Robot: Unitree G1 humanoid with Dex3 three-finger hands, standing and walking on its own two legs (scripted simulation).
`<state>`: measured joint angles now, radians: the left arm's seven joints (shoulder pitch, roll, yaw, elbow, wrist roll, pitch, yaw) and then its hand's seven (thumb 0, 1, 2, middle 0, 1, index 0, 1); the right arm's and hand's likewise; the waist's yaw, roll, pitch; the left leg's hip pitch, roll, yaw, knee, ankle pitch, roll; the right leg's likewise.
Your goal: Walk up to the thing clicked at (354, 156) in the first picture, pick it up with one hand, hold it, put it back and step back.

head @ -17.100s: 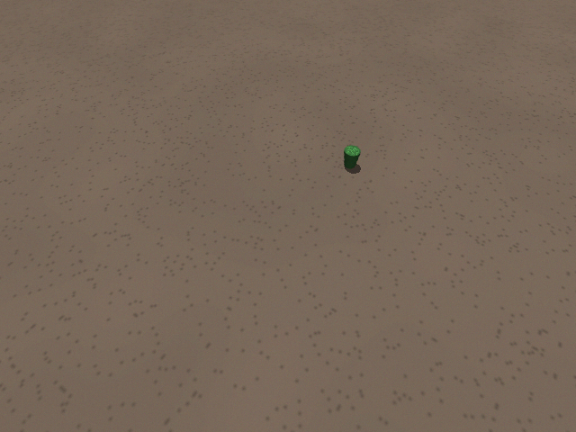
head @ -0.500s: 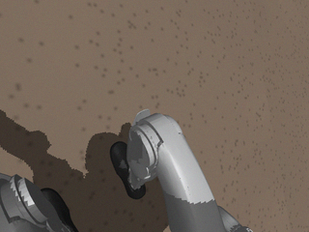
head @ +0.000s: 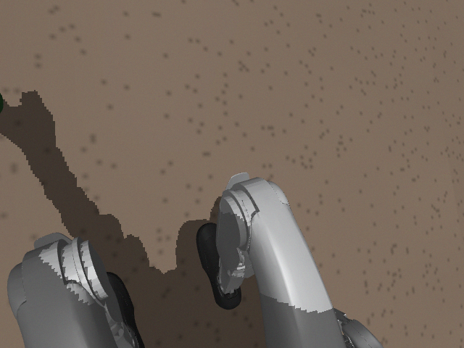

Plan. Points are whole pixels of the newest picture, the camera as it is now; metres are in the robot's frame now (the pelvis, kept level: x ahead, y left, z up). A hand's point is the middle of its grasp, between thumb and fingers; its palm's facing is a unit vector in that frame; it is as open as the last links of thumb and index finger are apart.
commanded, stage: settle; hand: left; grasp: from above
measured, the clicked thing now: out of the picture +0.55 +0.27 -0.21
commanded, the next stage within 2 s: lift in 0.34 s
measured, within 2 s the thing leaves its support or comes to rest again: neither
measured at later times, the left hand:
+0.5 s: hand out of the picture +0.53 +0.28 -0.10, palm faces -0.44 -0.07 -0.90, open 10.4 cm
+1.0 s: hand out of the picture +0.46 +0.29 +0.00, palm faces -0.45 -0.11 -0.89, open 10.3 cm
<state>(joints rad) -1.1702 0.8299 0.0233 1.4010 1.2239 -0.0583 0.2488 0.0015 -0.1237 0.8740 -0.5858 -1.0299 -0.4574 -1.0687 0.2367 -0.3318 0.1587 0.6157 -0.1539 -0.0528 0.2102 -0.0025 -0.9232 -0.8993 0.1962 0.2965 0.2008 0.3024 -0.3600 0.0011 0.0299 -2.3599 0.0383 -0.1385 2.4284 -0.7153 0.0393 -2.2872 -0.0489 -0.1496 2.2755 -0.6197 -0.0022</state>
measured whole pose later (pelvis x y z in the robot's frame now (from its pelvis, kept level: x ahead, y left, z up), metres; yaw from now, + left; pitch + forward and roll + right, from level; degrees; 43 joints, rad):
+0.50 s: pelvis -0.01 +0.00 +0.02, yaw +2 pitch +36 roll -9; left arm -1.23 0.79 -0.02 1.41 1.21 -0.07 0.16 0.00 -0.14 0.88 -0.61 -1.01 -0.48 -1.04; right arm 0.25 -0.31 0.14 0.63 -0.12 0.03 0.10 0.00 -0.92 -0.90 0.20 0.30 0.20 0.30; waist -0.34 0.02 -0.02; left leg -2.30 0.04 -0.10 2.33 -0.66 0.04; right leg -2.25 -0.05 -0.12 2.21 -0.58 0.00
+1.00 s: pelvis -0.01 +0.00 +0.09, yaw +6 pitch +36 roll -6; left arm -0.94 0.64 -0.06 1.05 1.06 -0.03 0.00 -0.01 -0.13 0.87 -0.61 -1.00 -0.48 -1.04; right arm 0.22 -0.29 0.03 0.62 -0.03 0.09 0.05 0.00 -0.92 -0.91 0.20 0.30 0.20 0.30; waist -0.20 0.06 -0.15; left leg -2.09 0.03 -0.04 2.10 -0.65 0.05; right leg -2.06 -0.05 -0.07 2.01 -0.59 0.01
